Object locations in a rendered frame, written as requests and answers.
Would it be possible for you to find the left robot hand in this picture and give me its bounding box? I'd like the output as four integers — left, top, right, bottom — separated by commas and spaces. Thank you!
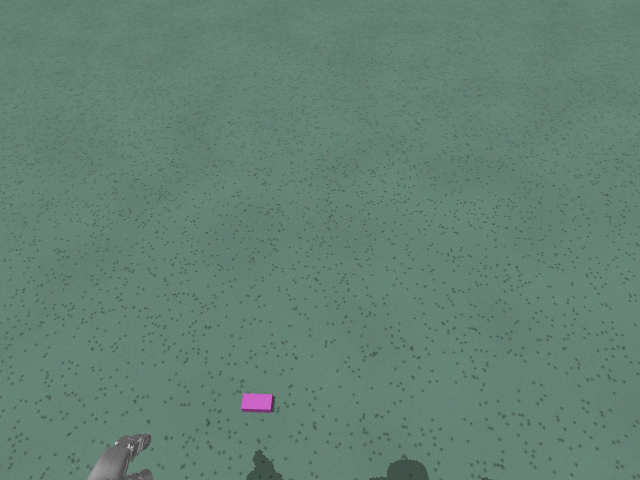
87, 434, 153, 480

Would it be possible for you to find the small box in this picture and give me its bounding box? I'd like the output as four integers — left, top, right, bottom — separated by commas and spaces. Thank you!
241, 393, 274, 413

